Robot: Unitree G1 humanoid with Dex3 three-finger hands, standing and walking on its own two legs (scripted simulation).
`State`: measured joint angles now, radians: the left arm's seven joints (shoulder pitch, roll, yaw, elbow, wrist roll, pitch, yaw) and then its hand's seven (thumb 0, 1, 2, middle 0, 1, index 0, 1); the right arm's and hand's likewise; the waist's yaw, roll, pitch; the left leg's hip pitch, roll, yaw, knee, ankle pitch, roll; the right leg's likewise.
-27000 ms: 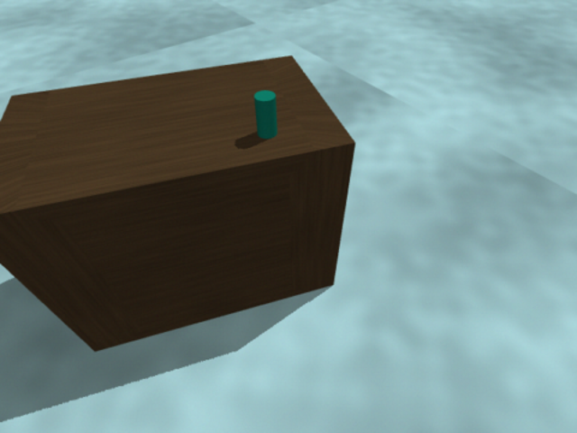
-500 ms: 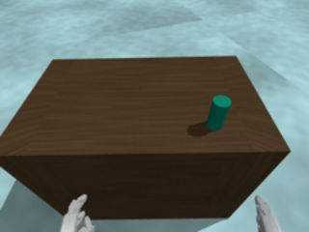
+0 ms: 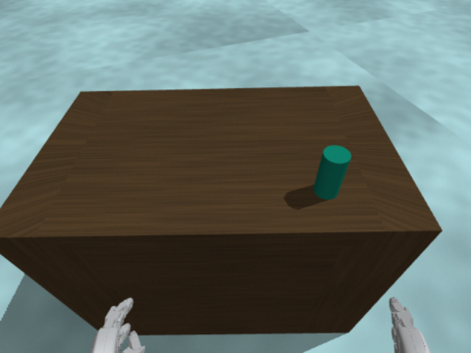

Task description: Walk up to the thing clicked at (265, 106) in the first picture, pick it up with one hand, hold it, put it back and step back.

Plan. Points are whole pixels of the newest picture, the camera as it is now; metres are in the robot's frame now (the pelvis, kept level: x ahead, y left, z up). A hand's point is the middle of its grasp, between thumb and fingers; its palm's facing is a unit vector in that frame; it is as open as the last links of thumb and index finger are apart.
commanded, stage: home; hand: right
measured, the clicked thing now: (330, 173) +0.49 -0.16 +0.04
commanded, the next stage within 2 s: stand in 0.24 s
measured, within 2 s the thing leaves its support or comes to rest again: neither
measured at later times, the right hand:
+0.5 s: hand out of the picture +0.08 -0.25 -0.12, palm faces -0.05 +0.93 -0.36, open 16.2 cm
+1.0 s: hand out of the picture +0.05 -0.24 -0.10, palm faces -0.03 +0.93 -0.35, open 7.6 cm
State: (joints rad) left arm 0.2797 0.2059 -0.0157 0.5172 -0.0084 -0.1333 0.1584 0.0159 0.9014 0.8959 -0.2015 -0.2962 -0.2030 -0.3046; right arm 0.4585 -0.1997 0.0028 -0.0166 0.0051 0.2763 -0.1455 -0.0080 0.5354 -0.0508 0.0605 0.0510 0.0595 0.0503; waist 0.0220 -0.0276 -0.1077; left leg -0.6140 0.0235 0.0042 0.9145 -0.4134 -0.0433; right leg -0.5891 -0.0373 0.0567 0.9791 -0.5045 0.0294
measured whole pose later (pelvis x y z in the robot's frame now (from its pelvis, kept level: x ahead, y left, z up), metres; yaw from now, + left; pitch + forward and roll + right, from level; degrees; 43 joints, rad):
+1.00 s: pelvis -0.01 +0.01 +0.06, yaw +1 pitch -5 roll -1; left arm 0.16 0.34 0.01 1.12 0.02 -0.01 0.00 0.01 0.91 0.89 -0.20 -0.30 -0.20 -0.30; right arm 0.15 -0.34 0.00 1.12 -0.02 -0.01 0.00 0.01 -0.86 -0.89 0.21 0.30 0.20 0.30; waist 0.00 -0.01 0.06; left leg -0.18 0.04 -0.02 0.44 -0.18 -0.03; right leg -0.11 -0.02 0.01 0.41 -0.22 0.03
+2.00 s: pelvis +0.01 +0.02 +0.06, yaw +1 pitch -3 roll +0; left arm 0.12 0.35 0.01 1.14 0.01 -0.01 0.00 0.01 0.91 0.89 -0.20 -0.30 -0.20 -0.30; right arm 0.10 -0.34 0.00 1.15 -0.01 -0.01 0.01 0.01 -0.91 -0.90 0.21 0.30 0.21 0.30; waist 0.00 -0.01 0.06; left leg -0.15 0.02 -0.02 0.37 -0.17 -0.02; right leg -0.07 -0.04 0.01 0.33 -0.22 0.05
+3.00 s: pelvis -0.01 +0.01 +0.05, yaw +3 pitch -2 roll +0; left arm 0.10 0.37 0.05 1.05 -0.01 0.02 0.01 0.01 0.91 0.89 -0.20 -0.30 -0.20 -0.30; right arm 0.07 -0.37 -0.03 1.07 0.00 0.03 0.02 0.01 -0.90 -0.90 0.21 0.30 0.21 0.30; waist 0.00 0.00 0.15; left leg -0.26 0.03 -0.05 0.50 -0.20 -0.02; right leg -0.19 -0.04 -0.01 0.50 -0.27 0.02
